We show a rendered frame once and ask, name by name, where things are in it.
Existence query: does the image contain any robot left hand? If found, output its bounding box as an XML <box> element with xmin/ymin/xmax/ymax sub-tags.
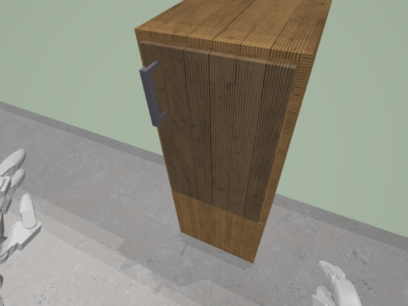
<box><xmin>0</xmin><ymin>149</ymin><xmax>41</xmax><ymax>265</ymax></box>

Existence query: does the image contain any cupboard door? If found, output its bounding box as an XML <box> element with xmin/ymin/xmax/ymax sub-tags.
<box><xmin>140</xmin><ymin>40</ymin><xmax>297</xmax><ymax>223</ymax></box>

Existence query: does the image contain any robot right hand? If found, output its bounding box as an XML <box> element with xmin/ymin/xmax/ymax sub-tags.
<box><xmin>312</xmin><ymin>260</ymin><xmax>362</xmax><ymax>306</ymax></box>

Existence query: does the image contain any handle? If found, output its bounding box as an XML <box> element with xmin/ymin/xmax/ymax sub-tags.
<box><xmin>139</xmin><ymin>61</ymin><xmax>168</xmax><ymax>127</ymax></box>

